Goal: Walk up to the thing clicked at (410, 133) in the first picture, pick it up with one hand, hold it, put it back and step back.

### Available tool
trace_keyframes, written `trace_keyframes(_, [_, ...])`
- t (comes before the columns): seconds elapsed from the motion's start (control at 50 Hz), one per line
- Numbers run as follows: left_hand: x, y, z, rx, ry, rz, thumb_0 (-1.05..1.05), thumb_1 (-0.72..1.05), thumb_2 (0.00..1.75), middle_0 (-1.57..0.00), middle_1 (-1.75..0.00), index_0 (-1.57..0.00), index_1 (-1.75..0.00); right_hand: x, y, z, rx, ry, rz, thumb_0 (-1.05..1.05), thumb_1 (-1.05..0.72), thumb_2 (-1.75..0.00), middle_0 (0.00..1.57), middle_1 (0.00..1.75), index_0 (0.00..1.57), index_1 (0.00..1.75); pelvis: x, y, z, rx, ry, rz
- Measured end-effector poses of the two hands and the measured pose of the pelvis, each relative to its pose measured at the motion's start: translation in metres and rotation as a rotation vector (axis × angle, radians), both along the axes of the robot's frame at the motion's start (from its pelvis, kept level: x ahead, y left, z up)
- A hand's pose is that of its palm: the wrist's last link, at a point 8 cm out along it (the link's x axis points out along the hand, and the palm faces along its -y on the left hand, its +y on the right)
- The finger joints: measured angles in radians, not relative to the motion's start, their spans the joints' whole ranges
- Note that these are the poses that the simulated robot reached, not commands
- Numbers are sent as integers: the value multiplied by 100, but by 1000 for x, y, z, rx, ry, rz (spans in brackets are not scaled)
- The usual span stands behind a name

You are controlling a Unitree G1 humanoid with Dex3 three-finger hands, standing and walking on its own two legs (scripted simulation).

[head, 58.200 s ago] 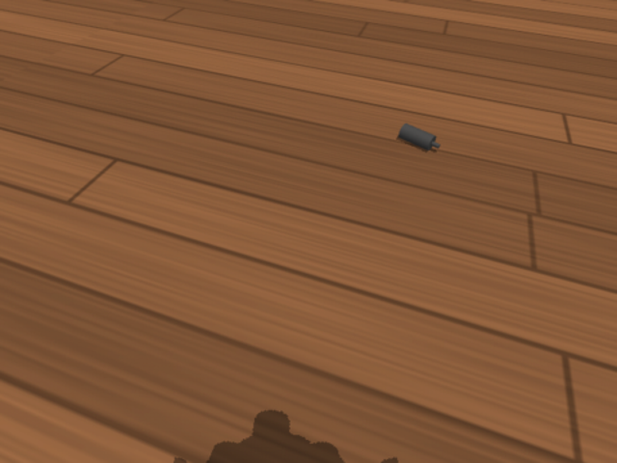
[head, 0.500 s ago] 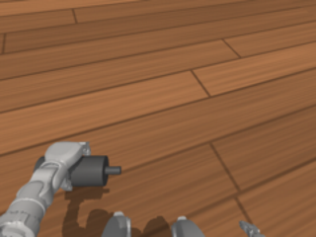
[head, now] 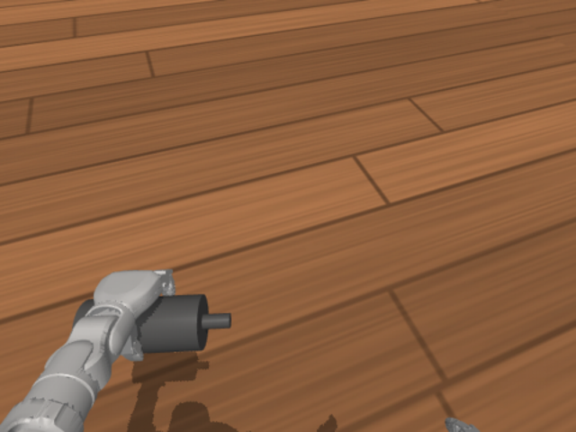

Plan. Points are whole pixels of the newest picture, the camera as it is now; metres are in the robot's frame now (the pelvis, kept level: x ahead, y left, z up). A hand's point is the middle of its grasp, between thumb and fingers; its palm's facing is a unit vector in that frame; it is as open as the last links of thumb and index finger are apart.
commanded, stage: hold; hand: left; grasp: from above
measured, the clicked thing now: (159, 323) +0.32 +0.20 -0.10
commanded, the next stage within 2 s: crouch in 1.84 s
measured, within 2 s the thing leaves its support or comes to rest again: neither
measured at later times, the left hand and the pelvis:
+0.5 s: hand (138, 317) +0.30 +0.21 -0.03, palm faces -0.46 -0.02 -0.89, open 11.6 cm; pelvis +0.00 -0.01 +0.02, yaw +0 degrees
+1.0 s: hand (138, 324) +0.28 +0.20 -0.01, palm faces -0.45 -0.02 -0.89, open 11.6 cm; pelvis -0.01 -0.02 +0.03, yaw +0 degrees
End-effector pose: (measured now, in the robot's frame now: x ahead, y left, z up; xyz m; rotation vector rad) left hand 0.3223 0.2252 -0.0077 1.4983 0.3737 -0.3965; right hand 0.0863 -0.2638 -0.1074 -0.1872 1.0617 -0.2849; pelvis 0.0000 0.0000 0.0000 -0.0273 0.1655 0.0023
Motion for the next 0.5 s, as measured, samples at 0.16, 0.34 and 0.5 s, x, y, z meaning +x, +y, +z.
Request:
trace_keyframes(0.16, [2, -3, 15, 13, -9, -16, 0, -21, 66, -45, -91, -47, -86, 22, -1, 10, 7, -42, 15, 1, -90, -90, 20, 30, 21, 30, 7, -2, 7, 5, -27, 1])
trace_keyframes(0.34, [-5, -8, 29, 9, -5, -20, 0, -22, 67, -44, -93, -46, -88, 38, -2, 16, 21, -78, 35, 1, -90, -89, 20, 29, 21, 30, 8, -6, 13, 12, -56, 3])
trace_keyframes(0.5, [-14, -15, 38, 4, -17, -29, 0, -22, 67, -44, -93, -46, -88, 44, -4, 21, 26, -96, 50, 1, -90, -89, 20, 29, 20, 30, 5, -11, 17, 18, -80, 4])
